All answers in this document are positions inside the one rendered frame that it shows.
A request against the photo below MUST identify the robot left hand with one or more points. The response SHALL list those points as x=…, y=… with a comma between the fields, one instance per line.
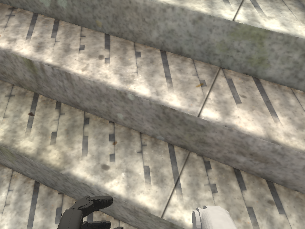
x=73, y=218

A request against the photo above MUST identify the robot right thigh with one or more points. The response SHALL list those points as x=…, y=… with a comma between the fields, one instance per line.
x=212, y=217

